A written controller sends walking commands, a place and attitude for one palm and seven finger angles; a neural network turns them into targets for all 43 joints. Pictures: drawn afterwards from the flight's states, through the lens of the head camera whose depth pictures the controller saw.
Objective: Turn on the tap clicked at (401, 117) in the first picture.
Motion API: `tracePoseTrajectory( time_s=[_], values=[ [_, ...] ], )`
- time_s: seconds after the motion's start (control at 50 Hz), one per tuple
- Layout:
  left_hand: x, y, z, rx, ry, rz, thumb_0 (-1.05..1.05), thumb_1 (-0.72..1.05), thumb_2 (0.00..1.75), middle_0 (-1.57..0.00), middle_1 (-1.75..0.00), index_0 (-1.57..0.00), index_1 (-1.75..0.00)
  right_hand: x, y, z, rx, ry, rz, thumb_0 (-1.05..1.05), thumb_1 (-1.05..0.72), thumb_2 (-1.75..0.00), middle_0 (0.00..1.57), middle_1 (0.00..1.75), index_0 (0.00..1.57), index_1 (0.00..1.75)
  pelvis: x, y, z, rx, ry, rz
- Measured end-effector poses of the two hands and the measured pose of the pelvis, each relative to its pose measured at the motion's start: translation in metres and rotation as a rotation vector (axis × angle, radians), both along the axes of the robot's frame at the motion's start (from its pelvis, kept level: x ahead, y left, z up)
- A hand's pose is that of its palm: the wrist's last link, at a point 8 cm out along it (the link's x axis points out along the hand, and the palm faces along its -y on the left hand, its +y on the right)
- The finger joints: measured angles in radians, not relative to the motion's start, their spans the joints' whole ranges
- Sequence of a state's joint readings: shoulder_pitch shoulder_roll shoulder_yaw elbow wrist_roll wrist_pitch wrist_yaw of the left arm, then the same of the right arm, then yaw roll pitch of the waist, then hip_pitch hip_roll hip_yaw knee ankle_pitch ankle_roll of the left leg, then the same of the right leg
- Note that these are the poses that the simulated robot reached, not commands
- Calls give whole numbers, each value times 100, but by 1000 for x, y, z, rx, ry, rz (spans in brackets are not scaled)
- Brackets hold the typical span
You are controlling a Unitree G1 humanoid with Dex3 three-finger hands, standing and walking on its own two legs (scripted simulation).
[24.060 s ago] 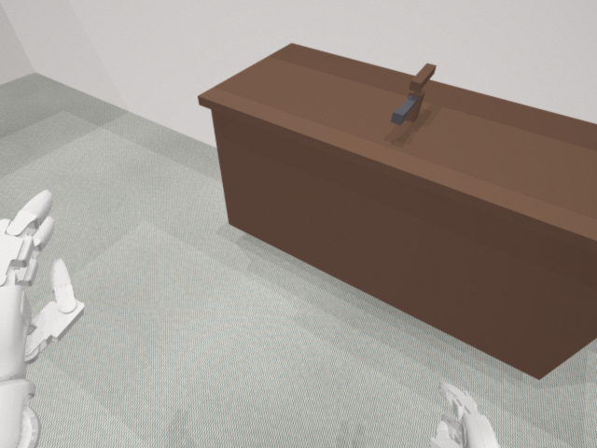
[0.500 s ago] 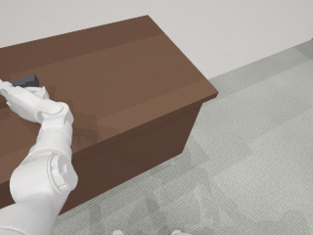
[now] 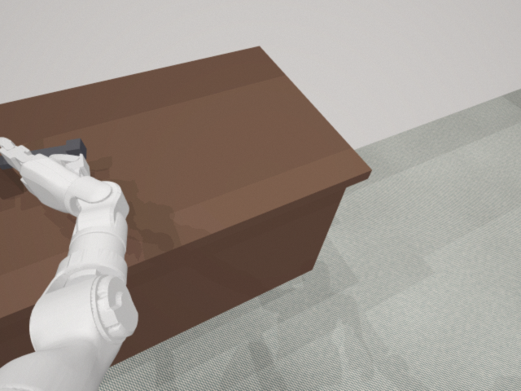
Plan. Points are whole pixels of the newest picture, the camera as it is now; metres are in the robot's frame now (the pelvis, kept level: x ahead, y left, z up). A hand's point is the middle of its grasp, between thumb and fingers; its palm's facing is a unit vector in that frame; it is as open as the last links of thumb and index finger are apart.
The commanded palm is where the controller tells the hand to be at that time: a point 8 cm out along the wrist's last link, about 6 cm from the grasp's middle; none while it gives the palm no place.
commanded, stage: lift the hand up off the lever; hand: left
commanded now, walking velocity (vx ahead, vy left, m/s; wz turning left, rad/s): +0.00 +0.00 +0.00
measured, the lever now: (76, 149) +0.54 +0.31 +0.04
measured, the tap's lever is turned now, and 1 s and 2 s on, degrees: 80 80 80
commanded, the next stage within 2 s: draw the hand back beside the body in 0.44 s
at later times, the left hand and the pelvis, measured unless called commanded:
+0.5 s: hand (85, 161) +0.46 +0.25 +0.10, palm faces +0.84 -0.52 -0.12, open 7.8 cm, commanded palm +0.40 +0.26 +0.11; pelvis -0.01 +0.00 +0.00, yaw +1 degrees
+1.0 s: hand (40, 221) +0.33 +0.26 +0.13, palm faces +0.39 -0.89 -0.25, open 7.7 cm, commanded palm +0.30 +0.28 +0.15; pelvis -0.02 +0.01 +0.03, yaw -2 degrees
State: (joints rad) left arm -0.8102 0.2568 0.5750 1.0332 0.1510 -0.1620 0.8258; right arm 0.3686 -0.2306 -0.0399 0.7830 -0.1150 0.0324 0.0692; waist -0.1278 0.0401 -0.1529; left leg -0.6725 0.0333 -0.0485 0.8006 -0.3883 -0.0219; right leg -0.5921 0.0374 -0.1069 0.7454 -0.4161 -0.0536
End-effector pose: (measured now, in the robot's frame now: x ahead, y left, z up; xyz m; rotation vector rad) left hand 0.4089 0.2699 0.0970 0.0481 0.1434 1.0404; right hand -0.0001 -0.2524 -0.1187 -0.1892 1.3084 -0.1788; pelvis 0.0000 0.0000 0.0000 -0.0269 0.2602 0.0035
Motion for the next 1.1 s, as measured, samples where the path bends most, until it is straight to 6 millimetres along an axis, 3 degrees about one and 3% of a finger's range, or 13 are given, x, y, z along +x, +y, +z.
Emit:
tracePoseTrajectory(
  time_s=[0.24,0.56,0.68,0.78,0.86,0.98,1.1],
  values=[
    [-5,-1,10,-6,-9,-3,2,89,90,-15,-16,-15,-15,16,2,2,-4,-42,11,1,-91,-90,20,30,20,30,-1,3,3,2,-19,0],
    [-7,-13,10,2,23,-14,2,90,90,-15,-16,-15,-15,4,4,-1,2,-29,15,1,-91,-90,20,30,20,30,-10,2,2,3,-21,6],
    [-1,-24,28,133,-54,-335,2,90,90,-15,-16,-15,-15,-2,-1,7,-30,-62,-74,1,-91,-90,20,30,20,30,-9,0,7,10,-54,-39],
    [-26,-23,37,99,-100,-545,2,89,90,-16,-17,-16,-16,3,-4,17,-38,-123,-133,1,-91,-90,20,30,20,30,-4,0,17,13,-127,-67],
    [-62,3,26,114,50,-618,2,89,90,-16,-18,-17,-17,19,-6,25,-21,-203,-152,1,-91,-90,20,30,20,30,-4,2,24,19,-199,-73],
    [-114,29,40,150,60,-630,2,89,90,-17,-20,-17,-19,61,-3,40,-38,-326,-51,1,-91,-90,20,30,20,30,-15,8,32,16,-270,-46],
    [-129,18,60,189,-25,-695,2,89,90,-17,-21,-17,-20,111,10,64,-44,-486,58,1,-91,-90,20,30,20,30,-27,13,36,19,-299,-28]
  ],
)
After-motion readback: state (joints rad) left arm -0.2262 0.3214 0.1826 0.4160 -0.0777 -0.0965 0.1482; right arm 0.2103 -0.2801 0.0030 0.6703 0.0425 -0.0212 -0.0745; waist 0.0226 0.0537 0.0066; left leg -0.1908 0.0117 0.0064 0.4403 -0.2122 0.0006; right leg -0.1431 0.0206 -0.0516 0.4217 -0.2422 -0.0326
